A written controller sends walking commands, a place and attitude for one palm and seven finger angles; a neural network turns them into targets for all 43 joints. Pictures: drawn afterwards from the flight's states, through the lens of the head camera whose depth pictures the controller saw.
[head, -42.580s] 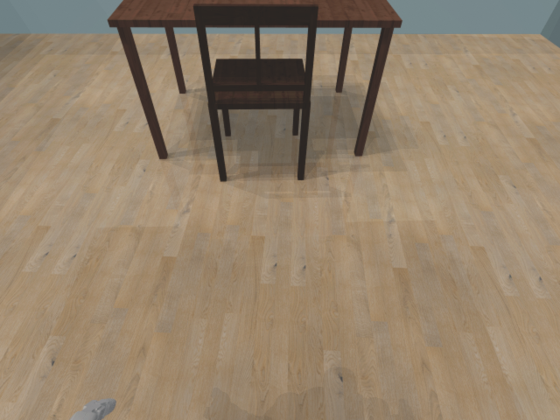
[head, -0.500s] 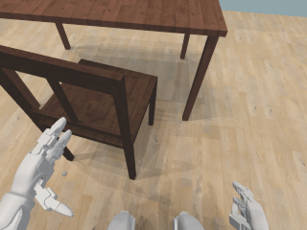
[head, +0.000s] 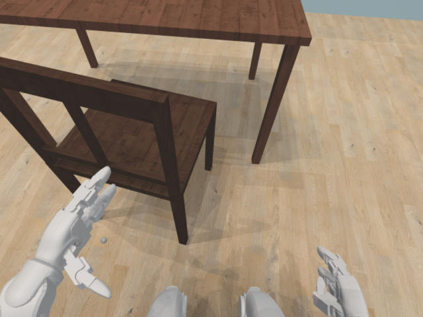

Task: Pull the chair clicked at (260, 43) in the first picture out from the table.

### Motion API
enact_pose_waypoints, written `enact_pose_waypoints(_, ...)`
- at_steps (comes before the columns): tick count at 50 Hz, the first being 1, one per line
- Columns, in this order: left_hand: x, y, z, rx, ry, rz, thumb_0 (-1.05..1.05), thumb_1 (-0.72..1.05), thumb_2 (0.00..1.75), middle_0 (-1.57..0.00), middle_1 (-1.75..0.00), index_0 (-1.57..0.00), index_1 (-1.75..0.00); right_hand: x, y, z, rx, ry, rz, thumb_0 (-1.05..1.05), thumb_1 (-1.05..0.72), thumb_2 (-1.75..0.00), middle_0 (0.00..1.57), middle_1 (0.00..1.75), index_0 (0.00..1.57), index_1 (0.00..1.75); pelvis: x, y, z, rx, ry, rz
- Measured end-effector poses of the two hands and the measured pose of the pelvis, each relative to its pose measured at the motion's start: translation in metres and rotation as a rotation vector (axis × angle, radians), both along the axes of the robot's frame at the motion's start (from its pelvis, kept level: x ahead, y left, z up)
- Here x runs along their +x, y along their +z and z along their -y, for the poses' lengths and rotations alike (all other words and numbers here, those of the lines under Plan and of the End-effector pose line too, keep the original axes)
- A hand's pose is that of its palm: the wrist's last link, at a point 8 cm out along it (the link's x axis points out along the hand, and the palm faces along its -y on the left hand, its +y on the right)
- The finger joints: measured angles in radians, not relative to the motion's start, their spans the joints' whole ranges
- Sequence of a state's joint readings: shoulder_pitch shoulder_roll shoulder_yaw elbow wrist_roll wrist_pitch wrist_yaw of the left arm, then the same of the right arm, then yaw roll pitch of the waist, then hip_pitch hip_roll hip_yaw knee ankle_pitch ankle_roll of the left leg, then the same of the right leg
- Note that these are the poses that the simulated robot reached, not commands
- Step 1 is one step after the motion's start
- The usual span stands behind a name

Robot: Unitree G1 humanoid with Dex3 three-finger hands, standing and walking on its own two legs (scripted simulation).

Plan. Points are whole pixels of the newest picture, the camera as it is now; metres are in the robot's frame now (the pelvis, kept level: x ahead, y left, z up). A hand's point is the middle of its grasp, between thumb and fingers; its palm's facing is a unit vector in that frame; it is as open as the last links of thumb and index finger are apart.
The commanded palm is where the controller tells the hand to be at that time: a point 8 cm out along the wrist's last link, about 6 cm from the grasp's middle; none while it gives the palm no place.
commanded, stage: aim the fingers beside a spindle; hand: left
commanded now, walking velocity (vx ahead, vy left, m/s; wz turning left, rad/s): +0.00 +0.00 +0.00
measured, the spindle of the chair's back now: (88, 135) +0.51 +0.31 -0.02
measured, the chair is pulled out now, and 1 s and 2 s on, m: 0.23 0.23 0.23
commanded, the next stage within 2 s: none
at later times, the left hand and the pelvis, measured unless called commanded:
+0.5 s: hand (121, 226) +0.27 +0.17 +0.03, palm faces -0.26 -0.96 -0.04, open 16.9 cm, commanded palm +0.27 +0.22 +0.03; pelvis +0.00 +0.01 -0.01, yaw +0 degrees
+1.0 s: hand (144, 217) +0.30 +0.14 +0.01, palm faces -0.31 -0.95 -0.03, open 16.9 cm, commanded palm +0.30 +0.20 +0.01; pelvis +0.01 +0.00 -0.02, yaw +0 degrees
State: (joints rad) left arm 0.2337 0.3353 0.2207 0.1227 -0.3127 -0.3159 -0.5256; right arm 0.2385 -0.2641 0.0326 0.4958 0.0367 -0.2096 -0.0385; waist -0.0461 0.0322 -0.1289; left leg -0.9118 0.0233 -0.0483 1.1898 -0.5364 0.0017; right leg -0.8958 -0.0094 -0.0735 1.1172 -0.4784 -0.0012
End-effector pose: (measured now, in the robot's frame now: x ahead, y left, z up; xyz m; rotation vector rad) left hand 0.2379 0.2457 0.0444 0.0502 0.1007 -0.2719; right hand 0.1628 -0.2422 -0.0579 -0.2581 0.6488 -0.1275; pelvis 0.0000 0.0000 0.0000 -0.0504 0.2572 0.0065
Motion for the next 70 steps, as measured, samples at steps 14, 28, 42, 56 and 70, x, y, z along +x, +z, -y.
enact_pose_waypoints(14, 0.019, -0.004, 0.01, 0.0, 0.001, 0.005, -0.01, -0.49, 0.3, -0.06, -0.08, -0.06, -0.08, -0.013, -0.011, -0.003, 0.017, -0.036, -0.057, 0.01, -0.9, -0.9, 0.21, 0.3, 0.2, 0.3, 0.002, -0.003, -0.005, 0.006, -0.01, -0.03)
enact_pose_waypoints(28, 0.033, -0.018, 0.027, -0.014, -0.019, 0.038, -0.01, -0.5, 0.3, -0.06, -0.08, -0.06, -0.08, 0.0, -0.025, -0.009, 0.011, -0.002, -0.073, 0.01, -0.9, -0.9, 0.21, 0.3, 0.2, 0.3, 0.003, -0.015, -0.006, 0.006, -0.004, -0.065)
enact_pose_waypoints(42, 0.045, -0.023, 0.029, -0.003, 0.013, 0.037, -0.01, -0.5, 0.3, -0.06, -0.08, -0.06, -0.08, -0.002, -0.034, -0.003, 0.017, -0.016, -0.117, 0.01, -0.9, -0.9, 0.21, 0.3, 0.2, 0.3, 0.006, -0.019, -0.003, 0.007, -0.005, -0.089)
enact_pose_waypoints(56, 0.068, -0.036, 0.045, 0.001, 0.006, 0.05, -0.01, -0.5, 0.3, -0.06, -0.08, -0.07, -0.08, -0.011, -0.048, 0.005, 0.015, -0.038, -0.167, 0.01, -0.9, -0.9, 0.21, 0.3, 0.2, 0.3, 0.004, -0.027, 0.002, 0.015, -0.013, -0.11)
enact_pose_waypoints(70, 0.069, -0.038, 0.054, -0.003, -0.016, 0.034, -0.01, -0.49, 0.3, -0.06, -0.08, -0.06, -0.08, -0.017, -0.053, 0.008, 0.028, -0.052, -0.199, 0.01, -0.9, -0.9, 0.21, 0.3, 0.2, 0.29, 0.005, -0.027, 0.004, 0.021, -0.017, -0.112)
